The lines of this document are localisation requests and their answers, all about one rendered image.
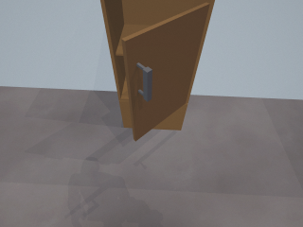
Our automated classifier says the cupboard door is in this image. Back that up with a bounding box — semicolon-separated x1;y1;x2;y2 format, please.
121;2;210;141

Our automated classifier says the handle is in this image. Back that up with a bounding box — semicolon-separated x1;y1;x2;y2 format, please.
136;63;152;102

